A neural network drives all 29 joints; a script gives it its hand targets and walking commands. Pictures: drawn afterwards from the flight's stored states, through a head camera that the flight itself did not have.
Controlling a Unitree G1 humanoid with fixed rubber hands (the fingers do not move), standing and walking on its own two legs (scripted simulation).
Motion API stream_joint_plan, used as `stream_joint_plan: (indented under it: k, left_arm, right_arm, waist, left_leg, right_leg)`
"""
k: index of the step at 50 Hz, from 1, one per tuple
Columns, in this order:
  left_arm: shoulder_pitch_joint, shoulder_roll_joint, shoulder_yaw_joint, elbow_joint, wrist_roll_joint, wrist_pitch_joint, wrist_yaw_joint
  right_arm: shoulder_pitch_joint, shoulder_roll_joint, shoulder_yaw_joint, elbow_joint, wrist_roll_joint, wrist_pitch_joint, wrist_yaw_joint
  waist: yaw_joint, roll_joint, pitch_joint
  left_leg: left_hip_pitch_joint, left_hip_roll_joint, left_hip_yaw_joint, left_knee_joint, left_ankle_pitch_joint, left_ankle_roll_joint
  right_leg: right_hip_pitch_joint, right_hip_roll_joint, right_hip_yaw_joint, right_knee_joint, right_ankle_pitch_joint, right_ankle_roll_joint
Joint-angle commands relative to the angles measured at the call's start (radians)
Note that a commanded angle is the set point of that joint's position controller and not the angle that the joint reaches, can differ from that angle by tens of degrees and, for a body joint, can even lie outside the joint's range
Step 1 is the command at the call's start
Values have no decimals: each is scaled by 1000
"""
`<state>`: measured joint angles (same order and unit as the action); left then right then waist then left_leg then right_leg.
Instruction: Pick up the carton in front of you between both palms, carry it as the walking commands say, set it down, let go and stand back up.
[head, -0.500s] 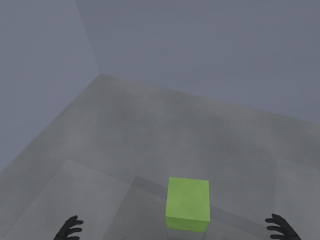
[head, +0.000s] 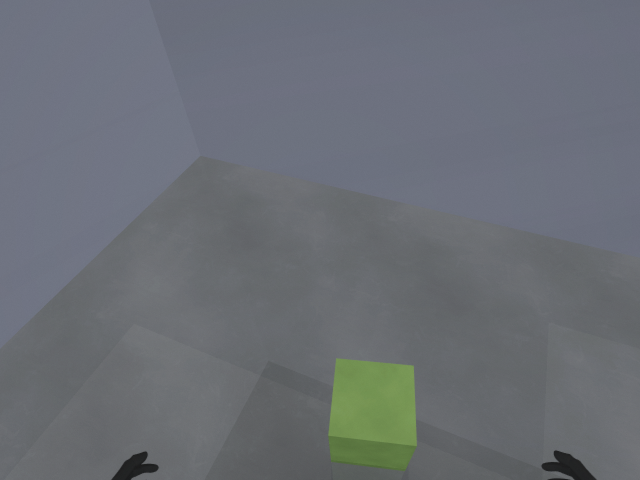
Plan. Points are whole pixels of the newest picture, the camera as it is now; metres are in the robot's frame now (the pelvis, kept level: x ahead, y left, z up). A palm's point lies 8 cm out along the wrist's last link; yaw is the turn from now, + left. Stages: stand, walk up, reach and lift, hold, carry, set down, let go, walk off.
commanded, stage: stand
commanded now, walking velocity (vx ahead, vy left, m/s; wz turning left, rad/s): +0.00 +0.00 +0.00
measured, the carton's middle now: (370, 415) +0.42 -0.07 -0.65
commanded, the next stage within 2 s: none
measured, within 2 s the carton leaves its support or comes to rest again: neither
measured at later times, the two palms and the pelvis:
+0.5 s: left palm out of the picture +0.08 +0.31 -0.09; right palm out of the picture +0.08 -0.30 -0.10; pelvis -0.02 +0.00 +0.00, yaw -1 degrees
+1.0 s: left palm out of the picture +0.08 +0.31 -0.10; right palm out of the picture +0.07 -0.31 -0.10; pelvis -0.02 +0.00 +0.00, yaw -1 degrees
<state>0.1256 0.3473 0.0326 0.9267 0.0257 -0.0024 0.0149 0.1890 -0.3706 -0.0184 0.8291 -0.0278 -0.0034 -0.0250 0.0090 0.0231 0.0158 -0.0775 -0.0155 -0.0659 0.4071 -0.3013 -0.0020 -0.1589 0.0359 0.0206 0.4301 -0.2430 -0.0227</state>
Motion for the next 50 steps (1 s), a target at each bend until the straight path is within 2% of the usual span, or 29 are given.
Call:
stream_joint_plan:
  k: [1,20,50]
  left_arm:
    - [-42,164,31,-38,-1,-12,3]
    - [-56,188,17,39,-6,-17,-2]
    - [-67,208,5,93,-12,-19,-2]
  right_arm:
    - [-27,-154,-35,-40,1,-14,-3]
    - [-47,-171,-25,51,7,-19,2]
    - [-77,-190,-13,133,13,-17,7]
  waist:
    - [1,-18,-31]
    - [-1,-19,-13]
    - [-5,-22,-19]
  left_leg:
    - [-58,100,-75,-62,252,10]
    - [-53,109,-78,-106,189,15]
    - [-29,121,-68,-124,198,19]
  right_leg:
    - [57,-121,118,-58,243,-8]
    - [52,-129,135,-101,191,-11]
    - [49,-136,147,-117,218,-13]
